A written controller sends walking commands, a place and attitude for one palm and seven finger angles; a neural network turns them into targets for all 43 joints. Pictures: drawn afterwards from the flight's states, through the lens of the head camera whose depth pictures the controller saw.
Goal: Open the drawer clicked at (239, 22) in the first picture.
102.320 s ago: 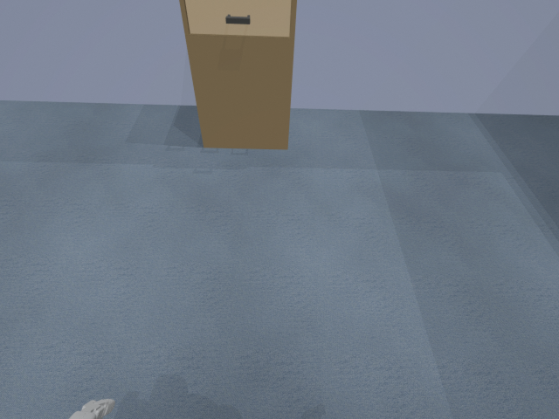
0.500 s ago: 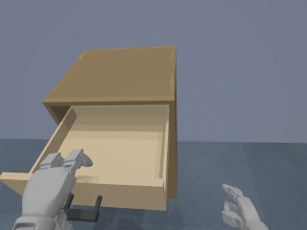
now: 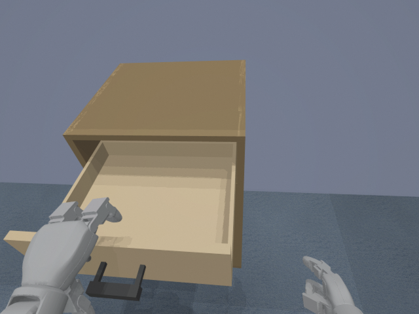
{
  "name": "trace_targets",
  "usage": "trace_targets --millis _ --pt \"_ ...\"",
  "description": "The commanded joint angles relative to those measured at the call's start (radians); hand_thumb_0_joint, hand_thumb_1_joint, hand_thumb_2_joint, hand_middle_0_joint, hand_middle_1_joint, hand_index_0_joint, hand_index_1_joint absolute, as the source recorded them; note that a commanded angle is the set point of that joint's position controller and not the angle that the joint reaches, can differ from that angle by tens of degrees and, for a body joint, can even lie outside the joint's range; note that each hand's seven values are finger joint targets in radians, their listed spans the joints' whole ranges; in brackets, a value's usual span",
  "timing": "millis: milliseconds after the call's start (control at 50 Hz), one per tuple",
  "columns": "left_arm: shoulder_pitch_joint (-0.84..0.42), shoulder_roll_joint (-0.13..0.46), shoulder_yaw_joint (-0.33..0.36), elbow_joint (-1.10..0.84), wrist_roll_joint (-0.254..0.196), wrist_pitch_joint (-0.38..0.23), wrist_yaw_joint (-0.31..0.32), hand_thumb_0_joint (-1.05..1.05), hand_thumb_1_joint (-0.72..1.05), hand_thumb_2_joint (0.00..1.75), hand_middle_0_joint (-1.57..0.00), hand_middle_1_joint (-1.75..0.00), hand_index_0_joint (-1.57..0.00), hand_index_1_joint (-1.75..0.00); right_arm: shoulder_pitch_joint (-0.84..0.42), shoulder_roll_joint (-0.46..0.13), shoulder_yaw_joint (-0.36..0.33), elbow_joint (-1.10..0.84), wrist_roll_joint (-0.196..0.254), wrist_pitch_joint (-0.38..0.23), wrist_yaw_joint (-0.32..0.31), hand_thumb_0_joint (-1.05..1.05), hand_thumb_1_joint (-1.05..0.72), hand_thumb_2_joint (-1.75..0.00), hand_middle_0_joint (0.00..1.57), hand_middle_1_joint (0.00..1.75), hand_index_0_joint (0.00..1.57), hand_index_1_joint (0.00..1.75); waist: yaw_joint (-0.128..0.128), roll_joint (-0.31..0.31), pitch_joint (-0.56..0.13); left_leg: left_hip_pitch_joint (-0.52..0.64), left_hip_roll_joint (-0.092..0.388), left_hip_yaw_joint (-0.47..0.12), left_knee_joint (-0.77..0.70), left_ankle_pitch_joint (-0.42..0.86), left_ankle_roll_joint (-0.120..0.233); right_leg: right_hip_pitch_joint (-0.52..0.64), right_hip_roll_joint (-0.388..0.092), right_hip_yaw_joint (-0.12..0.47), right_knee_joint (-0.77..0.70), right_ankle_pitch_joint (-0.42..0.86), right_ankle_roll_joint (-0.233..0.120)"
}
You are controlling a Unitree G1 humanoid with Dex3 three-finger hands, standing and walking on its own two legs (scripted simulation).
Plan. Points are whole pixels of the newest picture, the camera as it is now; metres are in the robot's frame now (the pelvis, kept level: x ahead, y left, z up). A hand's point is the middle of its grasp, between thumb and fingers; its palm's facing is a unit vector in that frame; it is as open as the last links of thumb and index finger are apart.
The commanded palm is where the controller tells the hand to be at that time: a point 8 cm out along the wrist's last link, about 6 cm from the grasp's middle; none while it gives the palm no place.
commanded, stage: draw the hand back to the body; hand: left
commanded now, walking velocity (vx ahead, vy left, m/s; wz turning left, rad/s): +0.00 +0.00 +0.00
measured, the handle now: (118, 279) +0.19 +0.23 -0.04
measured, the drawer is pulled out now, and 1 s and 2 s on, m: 0.30 0.30 0.30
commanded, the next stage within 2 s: step back with the hand held close in 1.28 s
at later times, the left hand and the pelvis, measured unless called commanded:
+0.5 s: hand (82, 248) +0.17 +0.21 +0.15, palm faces +0.31 -0.88 -0.35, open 13.4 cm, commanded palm +0.12 +0.26 +0.18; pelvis +0.00 +0.01 +0.00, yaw +3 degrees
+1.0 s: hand (61, 238) +0.17 +0.23 +0.17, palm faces +0.42 -0.81 -0.40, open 9.3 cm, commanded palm +0.12 +0.27 +0.18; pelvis +0.00 -0.02 +0.01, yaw +3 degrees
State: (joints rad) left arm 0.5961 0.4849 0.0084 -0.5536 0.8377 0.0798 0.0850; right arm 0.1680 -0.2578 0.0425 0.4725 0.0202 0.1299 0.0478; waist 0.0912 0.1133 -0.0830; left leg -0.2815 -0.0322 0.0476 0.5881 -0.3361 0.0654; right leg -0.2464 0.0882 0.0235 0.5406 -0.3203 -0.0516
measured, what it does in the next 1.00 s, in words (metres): stands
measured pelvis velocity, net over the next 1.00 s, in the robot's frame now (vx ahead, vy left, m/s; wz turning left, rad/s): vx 0.00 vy -0.02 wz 0.06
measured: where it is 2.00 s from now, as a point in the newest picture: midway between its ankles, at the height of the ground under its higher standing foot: outside the picture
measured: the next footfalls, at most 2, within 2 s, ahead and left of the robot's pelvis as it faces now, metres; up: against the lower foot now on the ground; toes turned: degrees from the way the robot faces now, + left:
none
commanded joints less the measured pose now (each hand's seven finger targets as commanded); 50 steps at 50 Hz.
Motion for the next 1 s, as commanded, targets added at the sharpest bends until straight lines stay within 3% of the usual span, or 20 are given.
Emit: trace_targets --millis 0,20,40,80,100,220,260,280,300,320,340,360,380,480,520,600,740,760,880,980 --pt "0.005 0.174 0.159 -0.225 0.012 -0.024 0.048 0.0 -0.5 0.3 -0.3 -1.2 -0.3 -1.2 -0.172 -0.09 -0.039 -0.196 0.006 -0.053 -0.004 0.0 -0.9 -0.9 0.2 0.3 0.2 0.3 0.021 -0.06 -0.068 0.093 0.062 -0.069 -0.055 0.326 -0.033 -0.046 -0.072 0.066 -0.089 0.241 0.0" --pt "0.006 0.179 0.161 -0.213 0.024 -0.029 0.049 0.0 -0.5 0.3 -0.3 -1.2 -0.3 -1.2 -0.167 -0.093 -0.041 -0.193 -0.003 -0.048 -0.006 0.0 -0.9 -0.9 0.2 0.3 0.2 0.3 0.033 -0.069 -0.08 0.094 0.06 -0.069 -0.052 0.324 -0.031 -0.053 -0.063 0.05 -0.085 0.228 0.0" --pt "-0.005 0.17 0.161 -0.24 0.025 -0.036 0.058 0.0 -0.5 0.3 -0.3 -1.2 -0.3 -1.2 -0.161 -0.091 -0.043 -0.199 0.001 -0.052 -0.005 0.0 -0.9 -0.9 0.2 0.3 0.2 0.3 0.022 -0.077 -0.068 0.099 0.065 -0.068 -0.047 0.331 -0.034 -0.07 -0.07 0.062 -0.085 0.231 0.0" --pt "-0.003 0.178 0.178 -0.228 0.03 -0.038 0.065 0.0 -0.5 0.3 -0.3 -1.2 -0.3 -1.2 -0.16 -0.091 -0.042 -0.189 -0.002 -0.054 -0.004 0.0 -0.9 -0.9 0.2 0.3 0.2 0.3 0.032 -0.037 -0.084 0.098 0.064 -0.075 -0.052 0.325 -0.034 -0.068 -0.062 0.045 -0.078 0.203 -0.005" --pt "-0.015 0.15 0.155 -0.241 0.018 -0.042 0.068 0.0 -0.5 0.3 -0.3 -1.2 -0.3 -1.2 -0.162 -0.089 -0.049 -0.19 0.005 -0.053 -0.004 0.0 -0.9 -0.9 0.2 0.3 0.2 0.3 0.015 -0.038 -0.054 0.106 0.069 -0.078 -0.052 0.329 -0.039 -0.094 -0.064 0.053 -0.081 0.19 -0.005" --pt "0.001 0.19 0.191 -0.206 0.008 -0.047 0.061 0.0 -0.5 0.3 -0.3 -1.2 -0.3 -1.2 -0.157 -0.098 -0.054 -0.177 0.001 -0.052 -0.012 0.0 -0.9 -0.9 0.2 0.3 0.2 0.3 0.026 -0.073 -0.085 0.11 0.064 -0.082 -0.056 0.356 -0.037 -0.071 -0.063 0.025 -0.079 0.222 0.004" --pt "-0.002 0.181 0.192 -0.229 -0.006 -0.04 0.06 0.0 -0.5 0.3 -0.3 -1.2 -0.3 -1.2 -0.187 -0.098 -0.05 -0.186 0.017 -0.062 -0.012 0.0 -0.9 -0.9 0.2 0.3 0.2 0.3 0.016 -0.048 -0.077 0.121 0.069 -0.099 -0.065 0.354 -0.039 -0.069 -0.066 0.042 -0.082 0.222 0.004" --pt "-0.044 -0.241 0.081 -0.186 -0.743 -0.111 0.034 0.0 -0.47 0.32 -0.3 -1.18 -0.3 -1.18 -0.089 -0.001 -0.041 -0.202 0.028 -0.143 -0.037 0.0 -0.9 -0.9 0.2 0.3 0.2 0.3 -0.096 -0.145 -0.001 0.22 0.085 -0.115 -0.087 0.316 -0.018 -0.028 -0.065 -0.059 -0.072 0.179 0.012" --pt "0.013 -0.104 0.153 -0.149 -0.779 -0.143 0.04 0.0 -0.43 0.33 -0.29 -1.15 -0.29 -1.15 -0.086 -0.034 -0.052 -0.173 0.027 -0.193 -0.061 0.0 -0.9 -0.9 0.2 0.3 0.2 0.3 -0.068 -0.16 0.018 0.209 0.117 -0.14 -0.107 0.289 -0.026 -0.044 -0.073 -0.033 -0.066 0.107 0.015" --pt "0.026 -0.077 0.196 -0.133 -0.781 -0.161 0.046 0.0 -0.4 0.34 -0.29 -1.13 -0.29 -1.13 -0.085 -0.043 -0.042 -0.155 0.018 -0.206 -0.071 0.0 -0.9 -0.9 0.2 0.3 0.2 0.3 -0.056 -0.096 0.039 0.201 0.102 -0.138 -0.129 0.254 -0.034 -0.048 -0.065 -0.039 -0.085 0.077 0.008" --pt "0.004 -0.049 0.221 -0.218 -0.84 -0.179 0.051 0.0 -0.36 0.36 -0.29 -1.11 -0.29 -1.11 -0.084 -0.044 -0.043 -0.155 0.016 -0.21 -0.089 0.0 -0.9 -0.9 0.2 0.3 0.2 0.3 -0.051 -0.123 0.02 0.186 0.108 -0.15 -0.15 0.257 -0.047 -0.011 -0.083 -0.043 -0.096 0.091 0.013" --pt "-0.031 0.001 0.273 -0.253 -0.859 -0.193 0.064 0.0 -0.32 0.37 -0.29 -1.09 -0.29 -1.09 -0.107 -0.053 -0.039 -0.142 0.013 -0.232 -0.102 0.0 -0.9 -0.9 0.2 0.3 0.2 0.3 -0.042 -0.114 0.007 0.174 0.101 -0.146 -0.153 0.243 -0.047 0.009 -0.08 -0.033 -0.098 0.102 0.014" --pt "-0.098 -0.001 0.256 -0.316 -0.855 -0.224 0.065 0.0 -0.29 0.39 -0.29 -1.07 -0.29 -1.07 -0.089 -0.05 -0.027 -0.144 0.001 -0.257 -0.107 0.0 -0.9 -0.9 0.2 0.3 0.2 0.3 -0.041 -0.106 -0.04 0.177 0.085 -0.133 -0.156 0.249 -0.045 0.035 -0.09 -0.037 -0.103 0.133 0.011" --pt "-0.082 -0.028 0.265 -0.274 -0.881 -0.242 0.065 0.0 -0.12 0.47 -0.27 -0.95 -0.27 -0.95 -0.08 -0.045 -0.018 -0.074 -0.006 -0.313 -0.111 0.0 -0.9 -0.9 0.2 0.3 0.2 0.3 -0.044 0.065 0.072 0.129 0.076 -0.131 -0.178 0.263 -0.07 0.033 -0.093 -0.038 -0.139 0.155 -0.005" --pt "-0.064 -0.044 0.27 -0.221 -0.892 -0.239 0.055 0.0 -0.05 0.5 -0.27 -0.91 -0.27 -0.91 -0.076 -0.048 -0.023 -0.055 -0.006 -0.315 -0.104 0.0 -0.9 -0.9 0.2 0.3 0.2 0.3 -0.044 0.057 0.083 0.132 0.082 -0.135 -0.181 0.294 -0.079 0.038 -0.092 -0.049 -0.14 0.172 -0.005" --pt "-0.018 -0.051 0.295 -0.187 -0.915 -0.239 0.033 0.0 0.09 0.55 -0.26 -0.82 -0.26 -0.82 -0.091 -0.053 -0.045 -0.056 -0.001 -0.3 -0.096 0.0 -0.9 -0.9 0.2 0.3 0.2 0.3 -0.041 -0.072 0.032 0.149 0.088 -0.125 -0.174 0.371 -0.072 0.086 -0.094 -0.044 -0.141 0.249 0.001" --pt "-0.033 -0.011 0.342 -0.22 -0.922 -0.247 0.033 0.0 0.34 0.66 -0.24 -0.66 -0.24 -0.66 -0.107 -0.06 -0.058 -0.051 0.004 -0.285 -0.104 0.0 -0.9 -0.9 0.2 0.3 0.2 0.3 -0.044 -0.067 -0.029 0.18 0.078 -0.107 -0.168 0.356 -0.06 0.102 -0.1 -0.033 -0.161 0.272 0.011" --pt "-0.056 0.008 0.358 -0.234 -0.92 -0.248 0.037 0.0 0.37 0.68 -0.24 -0.64 -0.24 -0.64 -0.114 -0.062 -0.058 -0.049 0.006 -0.287 -0.108 0.0 -0.9 -0.9 0.2 0.3 0.2 0.3 -0.044 -0.038 -0.024 0.182 0.075 -0.106 -0.169 0.347 -0.059 0.098 -0.098 -0.026 -0.17 0.266 0.008" --pt "-0.062 0.022 0.402 -0.147 -0.922 -0.244 0.047 0.0 0.58 0.76 -0.22 -0.5 -0.22 -0.5 -0.113 -0.061 -0.063 -0.021 0.004 -0.274 -0.119 0.0 -0.9 -0.9 0.2 0.3 0.2 0.3 -0.043 -0.063 0.013 0.182 0.058 -0.09 -0.168 0.325 -0.047 0.089 -0.101 -0.021 -0.199 0.288 0.013" --pt "-0.091 0.011 0.393 -0.113 -0.925 -0.246 0.042 0.0 0.76 0.84 -0.21 -0.39 -0.21 -0.39 -0.119 -0.063 -0.063 -0.019 0.004 -0.266 -0.118 0.0 -0.9 -0.9 0.2 0.3 0.2 0.3 -0.045 -0.037 0.038 0.191 0.053 -0.086 -0.177 0.298 -0.041 0.081 -0.103 -0.018 -0.219 0.267 0.016"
